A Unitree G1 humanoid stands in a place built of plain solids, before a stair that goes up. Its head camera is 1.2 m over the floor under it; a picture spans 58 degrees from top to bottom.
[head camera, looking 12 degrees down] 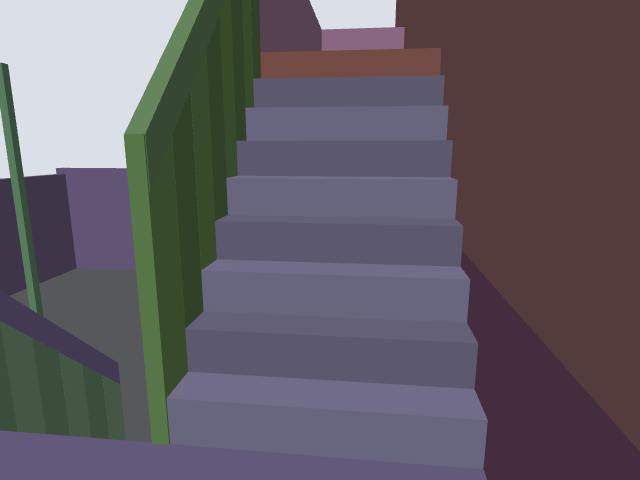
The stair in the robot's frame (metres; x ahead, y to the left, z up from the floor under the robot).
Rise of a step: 0.21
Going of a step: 0.21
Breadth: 1.25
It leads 7 degrees to the right of straight ahead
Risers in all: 9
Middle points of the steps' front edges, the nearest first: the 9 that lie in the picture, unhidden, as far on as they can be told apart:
1.51 0.00 0.21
1.72 -0.03 0.42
1.93 -0.05 0.62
2.15 -0.08 0.83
2.36 -0.10 1.04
2.57 -0.12 1.24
2.78 -0.15 1.45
3.00 -0.17 1.66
3.21 -0.20 1.87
